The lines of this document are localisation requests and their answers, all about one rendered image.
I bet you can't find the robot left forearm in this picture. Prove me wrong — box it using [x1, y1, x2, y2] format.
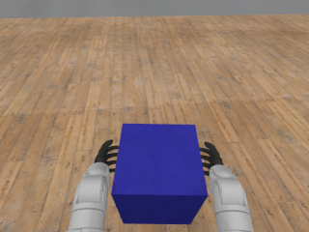
[66, 162, 110, 232]

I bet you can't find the robot right forearm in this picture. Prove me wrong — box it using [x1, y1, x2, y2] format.
[209, 164, 254, 232]

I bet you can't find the robot right hand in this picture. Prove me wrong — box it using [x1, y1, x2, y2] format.
[199, 141, 224, 176]

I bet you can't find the carton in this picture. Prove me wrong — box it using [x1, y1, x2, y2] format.
[111, 124, 208, 224]

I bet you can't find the robot left hand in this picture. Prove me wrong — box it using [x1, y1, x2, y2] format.
[94, 139, 119, 173]

